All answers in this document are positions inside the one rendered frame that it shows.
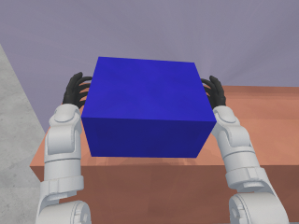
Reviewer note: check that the pedestal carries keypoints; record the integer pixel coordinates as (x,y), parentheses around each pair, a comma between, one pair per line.
(146,190)

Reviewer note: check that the left robot hand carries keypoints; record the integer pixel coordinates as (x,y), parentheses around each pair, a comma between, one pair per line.
(73,90)

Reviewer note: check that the left robot upper arm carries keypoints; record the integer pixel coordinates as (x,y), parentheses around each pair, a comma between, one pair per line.
(75,212)

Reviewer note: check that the carton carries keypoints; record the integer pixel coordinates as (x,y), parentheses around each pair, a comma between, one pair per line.
(138,108)

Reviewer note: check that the robot left forearm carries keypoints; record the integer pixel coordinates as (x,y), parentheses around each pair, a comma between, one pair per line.
(62,155)

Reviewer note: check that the robot right forearm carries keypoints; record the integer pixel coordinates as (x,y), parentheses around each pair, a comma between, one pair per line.
(243,171)

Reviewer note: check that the right robot upper arm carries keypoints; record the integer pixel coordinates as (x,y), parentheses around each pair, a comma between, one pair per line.
(256,208)

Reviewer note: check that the right robot hand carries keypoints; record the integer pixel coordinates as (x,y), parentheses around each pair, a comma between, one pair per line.
(216,93)

